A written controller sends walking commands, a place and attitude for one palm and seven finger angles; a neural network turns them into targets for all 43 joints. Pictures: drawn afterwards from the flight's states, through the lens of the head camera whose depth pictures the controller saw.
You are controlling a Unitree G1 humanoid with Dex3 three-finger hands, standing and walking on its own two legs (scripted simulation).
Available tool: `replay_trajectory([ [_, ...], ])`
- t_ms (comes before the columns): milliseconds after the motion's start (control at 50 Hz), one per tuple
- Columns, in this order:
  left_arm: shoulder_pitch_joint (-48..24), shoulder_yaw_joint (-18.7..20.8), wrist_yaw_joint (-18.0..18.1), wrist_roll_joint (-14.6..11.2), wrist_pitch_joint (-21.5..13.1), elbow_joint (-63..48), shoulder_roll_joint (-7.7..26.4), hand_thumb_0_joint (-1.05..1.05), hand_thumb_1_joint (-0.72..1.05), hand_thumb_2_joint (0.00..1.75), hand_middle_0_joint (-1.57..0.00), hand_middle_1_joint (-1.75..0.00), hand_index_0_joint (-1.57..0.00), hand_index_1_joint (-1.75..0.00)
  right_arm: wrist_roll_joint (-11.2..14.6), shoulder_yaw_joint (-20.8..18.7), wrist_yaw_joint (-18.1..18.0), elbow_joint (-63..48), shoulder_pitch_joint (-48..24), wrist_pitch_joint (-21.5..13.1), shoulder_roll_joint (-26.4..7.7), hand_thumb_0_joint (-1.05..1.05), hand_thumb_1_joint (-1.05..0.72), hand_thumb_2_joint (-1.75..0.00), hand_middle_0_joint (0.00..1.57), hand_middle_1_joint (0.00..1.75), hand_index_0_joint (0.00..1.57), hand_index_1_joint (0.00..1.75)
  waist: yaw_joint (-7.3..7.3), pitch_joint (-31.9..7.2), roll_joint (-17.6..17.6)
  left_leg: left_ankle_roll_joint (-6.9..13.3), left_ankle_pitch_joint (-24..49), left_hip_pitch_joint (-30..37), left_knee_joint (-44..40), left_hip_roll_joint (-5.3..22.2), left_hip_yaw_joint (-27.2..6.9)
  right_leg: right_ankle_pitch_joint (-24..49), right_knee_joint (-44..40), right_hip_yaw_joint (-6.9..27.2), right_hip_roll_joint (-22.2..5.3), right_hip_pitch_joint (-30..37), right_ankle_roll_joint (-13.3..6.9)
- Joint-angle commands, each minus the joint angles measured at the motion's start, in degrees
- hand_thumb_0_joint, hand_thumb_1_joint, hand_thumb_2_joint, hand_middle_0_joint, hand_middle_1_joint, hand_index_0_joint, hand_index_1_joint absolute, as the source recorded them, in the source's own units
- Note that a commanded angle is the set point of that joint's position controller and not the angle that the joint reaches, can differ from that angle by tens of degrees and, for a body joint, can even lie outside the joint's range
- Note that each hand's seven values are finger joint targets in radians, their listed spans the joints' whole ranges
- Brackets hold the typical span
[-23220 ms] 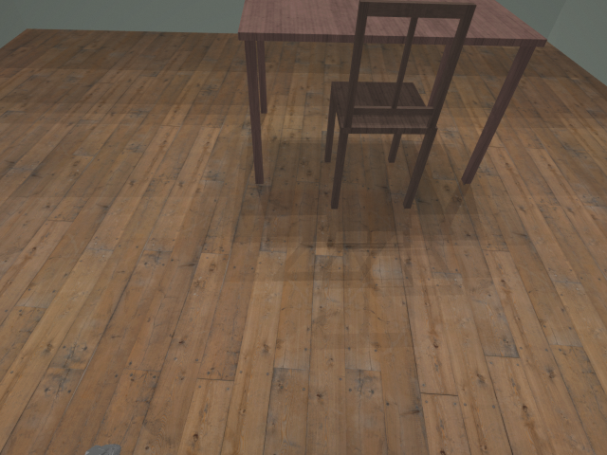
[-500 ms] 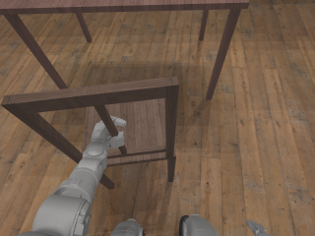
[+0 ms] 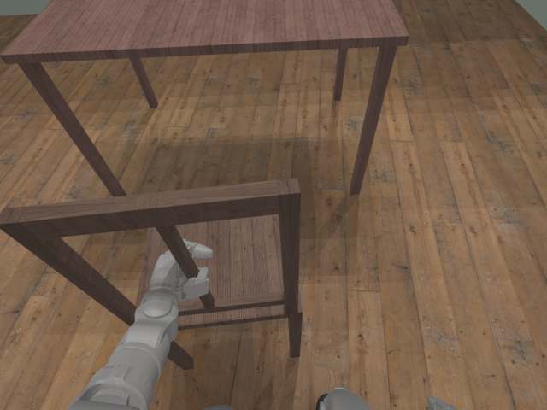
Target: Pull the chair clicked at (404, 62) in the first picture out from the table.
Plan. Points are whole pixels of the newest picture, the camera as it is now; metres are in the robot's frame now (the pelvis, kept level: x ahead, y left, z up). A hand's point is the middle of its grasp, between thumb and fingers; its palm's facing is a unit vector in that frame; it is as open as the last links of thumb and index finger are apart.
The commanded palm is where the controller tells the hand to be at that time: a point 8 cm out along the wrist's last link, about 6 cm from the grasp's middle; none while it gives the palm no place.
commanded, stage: stop walking, hand still on the chair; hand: left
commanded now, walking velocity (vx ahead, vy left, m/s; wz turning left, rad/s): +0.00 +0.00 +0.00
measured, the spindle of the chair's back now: (191, 271) +0.34 +0.16 -0.05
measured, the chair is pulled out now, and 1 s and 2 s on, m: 0.53 0.54 0.54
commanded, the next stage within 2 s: open the thumb and straighten the fingers in 0.72 s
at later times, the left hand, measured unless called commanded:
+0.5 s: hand (201, 284) +0.31 +0.14 -0.05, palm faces +0.05 -0.98 -0.20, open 5.3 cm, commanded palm +0.30 +0.19 -0.03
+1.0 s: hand (200, 281) +0.32 +0.14 -0.05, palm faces +0.04 -0.99 -0.16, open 6.2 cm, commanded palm +0.29 +0.19 -0.03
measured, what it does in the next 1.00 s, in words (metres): shifts its weight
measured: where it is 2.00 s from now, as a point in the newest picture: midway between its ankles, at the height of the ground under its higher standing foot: outside the picture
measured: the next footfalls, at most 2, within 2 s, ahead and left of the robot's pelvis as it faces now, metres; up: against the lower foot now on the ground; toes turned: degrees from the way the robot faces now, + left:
none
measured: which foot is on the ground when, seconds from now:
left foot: down 0.00-1.00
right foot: down 0.00-1.00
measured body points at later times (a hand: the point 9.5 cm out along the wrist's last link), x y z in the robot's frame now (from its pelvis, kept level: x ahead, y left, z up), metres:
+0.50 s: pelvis +0.06 +0.00 +0.01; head +0.07 -0.02 +0.46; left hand +0.31 +0.19 -0.04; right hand +0.22 -0.24 -0.09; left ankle +0.02 +0.15 -0.72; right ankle +0.10 -0.12 -0.72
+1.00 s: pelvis +0.06 +0.01 +0.01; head +0.08 +0.01 +0.46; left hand +0.31 +0.20 -0.04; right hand +0.20 -0.23 -0.10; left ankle +0.02 +0.15 -0.72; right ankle +0.10 -0.12 -0.72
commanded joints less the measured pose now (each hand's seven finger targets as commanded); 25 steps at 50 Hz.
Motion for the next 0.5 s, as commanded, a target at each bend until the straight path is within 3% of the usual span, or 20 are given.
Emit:
replay_trajectory([
  [0,-14.99,1.67,0.98,1.08,-3.19,-16.76,9.67,0.0,0.9,0.9,-0.5,-1.45,-0.5,-1.45,-0.61,-2.15,-0.57,-8.2,-3.79,-2.57,-6.81,0.0,-0.9,-0.9,0.2,0.3,0.2,0.3,2.12,-17.56,-2.39,3.9,-6.64,4.08,-10.6,4.59,-6.38,-13.46,-9.77,6.26,-5.04,9.34,-0.05],
  [60,-12.8,1.3,1.18,1.28,-2.57,-19.19,9.33,0.0,0.9,0.9,-0.5,-1.45,-0.5,-1.45,-0.82,-2.41,-0.86,-7.94,-4.44,-2.81,-6.96,0.0,-0.9,-0.9,0.2,0.3,0.2,0.3,1.73,-17.83,-0.43,3.65,0.04,6.32,-10.74,4.75,-6.02,-5.47,-9.39,5.78,-4.97,11.29,-0.23],
  [100,-10.35,0.42,1.02,1.22,-2.07,-19.98,7.94,0.0,0.9,0.9,-0.5,-1.45,-0.5,-1.45,-0.78,-2.28,-0.62,-8.03,-4.72,-2.81,-6.62,0.0,-0.9,-0.9,0.2,0.3,0.2,0.3,1.89,-18.28,-1.13,3.23,3.69,7.69,-10.67,4.88,-5.28,-0.69,-8.69,5.43,-5.07,12.42,-0.49],
  [140,-9.05,0.11,0.92,1.08,-1.79,-21.68,7.69,0.0,0.9,0.9,-0.5,-1.45,-0.5,-1.45,-0.82,-2.31,-0.63,-8.16,-5.28,-2.67,-6.34,0.0,-0.9,-0.9,0.2,0.3,0.2,0.3,1.69,-18.91,-2.0,2.85,6.22,9.23,-10.13,4.63,-4.61,3.68,-8.8,5.66,-5.6,13.52,-0.82],
  [160,-8.11,-0.12,1.08,1.05,-1.47,-21.5,7.8,0.0,0.9,0.9,-0.5,-1.45,-0.5,-1.45,-0.94,-2.35,-0.84,-7.72,-5.39,-2.63,-6.62,0.0,-0.9,-0.9,0.2,0.3,0.2,0.3,1.25,-17.95,-0.25,2.78,6.88,9.16,-10.81,4.62,-4.78,5.25,-9.01,5.3,-5.53,13.87,-0.87],
  [240,-5.06,-0.63,1.01,1.02,-0.92,-23.14,6.91,0.0,0.9,0.9,-0.5,-1.45,-0.5,-1.45,-0.91,-2.35,-0.46,-8.28,-6.24,-1.86,-6.15,0.0,-0.9,-0.9,0.2,0.3,0.2,0.3,1.41,-18.54,-1.6,2.3,9.74,11.08,-10.6,4.52,-3.78,10.13,-8.97,5.11,-5.98,15.43,-1.3],
  [260,-4.57,-0.68,1.11,0.94,-0.69,-23.28,7.25,0.0,0.9,0.9,-0.5,-1.45,-0.5,-1.45,-1.01,-2.44,-0.64,-8.05,-6.35,-1.79,-6.39,0.0,-0.9,-0.9,0.2,0.3,0.2,0.3,1.02,-17.51,0.21,2.29,10.39,11.02,-11.13,4.45,-3.92,11.4,-9.41,4.9,-5.86,15.43,-1.26],
  [320,-2.18,-0.99,1.05,0.94,-0.33,-23.82,6.48,0.0,0.9,0.9,-0.5,-1.45,-0.5,-1.45,-1.06,-2.31,-0.33,-8.81,-6.83,-1.07,-5.92,0.0,-0.9,-0.9,0.2,0.3,0.2,0.3,1.29,-18.31,-1.88,2.09,12.18,11.98,-11.03,4.57,-3.55,13.76,-9.07,4.46,-6.09,16.81,-1.39],
  [380,-0.65,-1.1,1.06,0.94,0.08,-24.08,6.49,0.0,0.9,0.9,-0.5,-1.45,-0.5,-1.45,-1.13,-2.36,-0.37,-8.94,-7.24,-0.44,-6.09,0.0,-0.9,-0.9,0.2,0.3,0.2,0.3,1.19,-17.17,-0.85,1.99,11.74,12.23,-11.62,4.36,-3.35,14.12,-9.99,4.73,-6.2,16.67,-1.47],
  [440,0.42,-1.56,0.95,1.0,0.25,-25.2,5.81,0.0,0.9,0.9,-0.5,-1.45,-0.5,-1.45,-1.11,-2.2,-0.16,-9.79,-7.83,0.3,-5.8,0.0,-0.9,-0.9,0.2,0.3,0.2,0.3,1.26,-17.65,-2.27,2.05,13.52,12.67,-11.6,4.53,-3.36,15.1,-9.53,3.76,-6.08,17.41,-1.47],
  [460,0.89,-1.8,1.08,0.95,0.37,-25.54,6.12,0.0,0.9,0.9,-0.5,-1.45,-0.5,-1.45,-1.19,-2.36,-0.41,-9.6,-7.78,0.37,-6.02,0.0,-0.9,-0.9,0.2,0.3,0.2,0.3,0.89,-17.02,0.32,2.08,14.52,12.82,-11.83,4.47,-3.44,16.54,-10.03,3.87,-6.19,17.68,-1.47],
  [480,1.72,-1.68,1.13,0.97,0.51,-25.12,6.06,0.0,0.9,0.9,-0.5,-1.45,-0.5,-1.45,-1.22,-2.18,-0.29,-9.63,-7.84,0.56,-5.88,0.0,-0.9,-0.9,0.2,0.3,0.2,0.3,1.16,-17.07,-0.25,2.03,14.02,12.83,-11.8,4.44,-3.23,16.04,-10.14,3.97,-6.23,17.54,-1.45],
])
